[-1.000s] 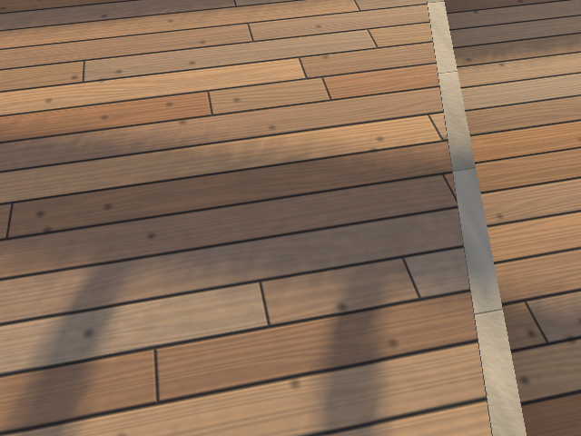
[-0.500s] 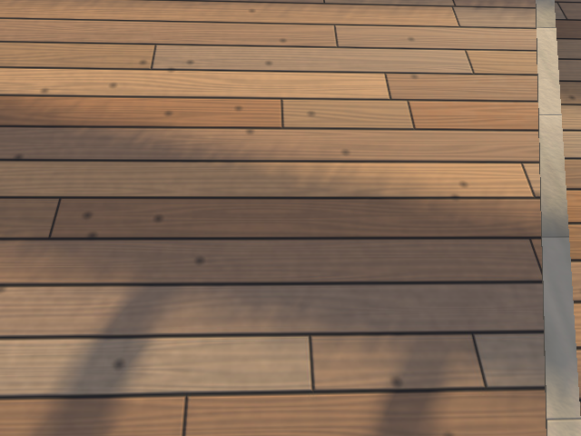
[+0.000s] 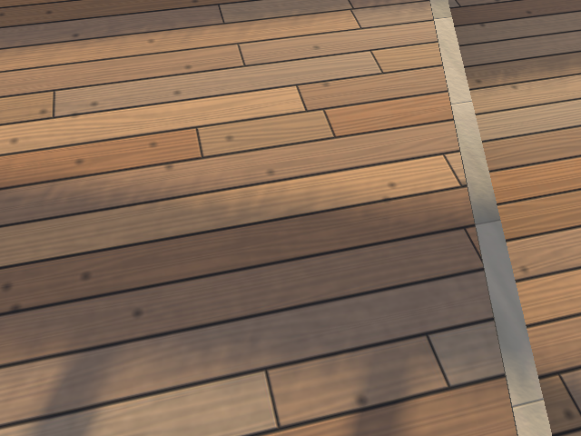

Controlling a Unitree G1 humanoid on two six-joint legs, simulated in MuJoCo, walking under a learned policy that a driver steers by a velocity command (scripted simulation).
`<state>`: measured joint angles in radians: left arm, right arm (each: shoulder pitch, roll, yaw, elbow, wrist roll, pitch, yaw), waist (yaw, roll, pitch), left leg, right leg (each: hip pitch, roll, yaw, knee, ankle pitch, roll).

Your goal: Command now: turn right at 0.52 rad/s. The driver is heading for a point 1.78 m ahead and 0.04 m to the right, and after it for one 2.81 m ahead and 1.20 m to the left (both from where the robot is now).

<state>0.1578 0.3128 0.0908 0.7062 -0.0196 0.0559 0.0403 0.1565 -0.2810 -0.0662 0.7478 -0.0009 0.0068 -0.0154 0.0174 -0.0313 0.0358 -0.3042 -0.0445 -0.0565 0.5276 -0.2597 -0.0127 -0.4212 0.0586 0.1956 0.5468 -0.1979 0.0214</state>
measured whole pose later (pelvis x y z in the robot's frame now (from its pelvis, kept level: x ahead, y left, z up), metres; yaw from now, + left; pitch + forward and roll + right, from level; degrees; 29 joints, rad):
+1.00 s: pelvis +0.10 +0.00 +0.00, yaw -1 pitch +2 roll -2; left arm 0.30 0.33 0.11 0.85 -0.03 -0.05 0.00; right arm 0.15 -0.29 -0.06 0.75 0.03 0.00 0.04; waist 0.04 -0.01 0.02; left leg -0.42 0.08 0.06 0.62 -0.26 0.06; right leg 0.00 -0.09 -0.24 0.39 -0.38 0.06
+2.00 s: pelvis +0.68 +0.11 -0.01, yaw -6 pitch +2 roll +0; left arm 0.40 0.31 0.07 0.78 -0.02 -0.03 0.01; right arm 0.05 -0.27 -0.03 0.62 -0.01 -0.12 0.01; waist 0.08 -0.01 0.01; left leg -0.45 -0.02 -0.06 0.49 -0.08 0.00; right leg -0.12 0.10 0.23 0.61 -0.46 -0.04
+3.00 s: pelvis +1.19 -0.03 -0.01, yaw -7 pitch +2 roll -2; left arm 0.32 0.28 0.08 0.84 -0.02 -0.05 0.01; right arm 0.09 -0.25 -0.04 0.71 0.02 -0.03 0.06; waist 0.06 0.03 0.04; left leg -0.58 0.05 0.05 0.63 -0.10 0.08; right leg 0.13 -0.01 -0.27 0.29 -0.43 0.02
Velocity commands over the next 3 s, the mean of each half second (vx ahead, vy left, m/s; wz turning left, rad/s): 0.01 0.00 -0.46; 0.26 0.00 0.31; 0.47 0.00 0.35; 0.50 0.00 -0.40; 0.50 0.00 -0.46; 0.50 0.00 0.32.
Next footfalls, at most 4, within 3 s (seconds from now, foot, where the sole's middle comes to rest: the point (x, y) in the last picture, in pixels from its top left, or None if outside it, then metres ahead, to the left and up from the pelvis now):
0.44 right None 0.01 -0.15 -0.77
1.00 left None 0.20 0.12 -0.77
1.52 right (305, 379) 0.58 -0.01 -0.77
1.98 left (218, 282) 0.84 0.22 -0.77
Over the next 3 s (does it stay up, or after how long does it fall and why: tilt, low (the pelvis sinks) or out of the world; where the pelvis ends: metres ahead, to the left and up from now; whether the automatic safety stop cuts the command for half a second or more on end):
stays up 1.19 -0.03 -0.01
